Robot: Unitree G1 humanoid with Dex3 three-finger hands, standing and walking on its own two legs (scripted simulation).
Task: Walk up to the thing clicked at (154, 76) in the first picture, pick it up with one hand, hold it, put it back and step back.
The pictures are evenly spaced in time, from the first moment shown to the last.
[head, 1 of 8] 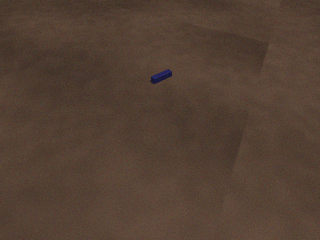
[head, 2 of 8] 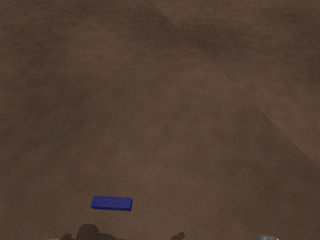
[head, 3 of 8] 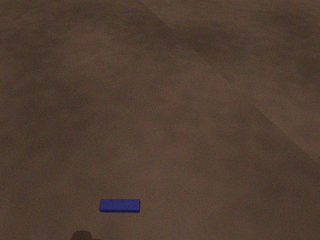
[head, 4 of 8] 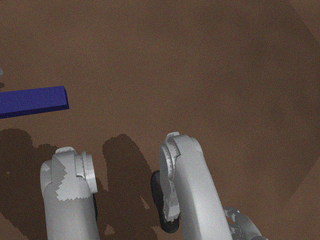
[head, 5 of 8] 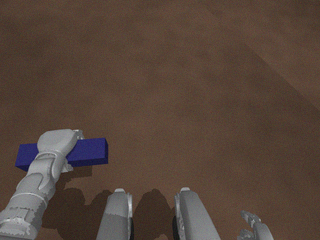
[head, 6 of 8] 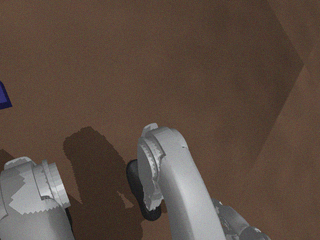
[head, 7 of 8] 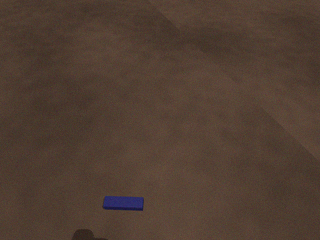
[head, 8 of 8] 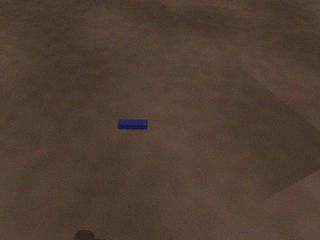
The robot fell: no
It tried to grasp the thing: yes
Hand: left
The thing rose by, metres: 0.68
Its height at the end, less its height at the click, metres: +0.00
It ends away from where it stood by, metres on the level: 0.01
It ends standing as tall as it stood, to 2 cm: yes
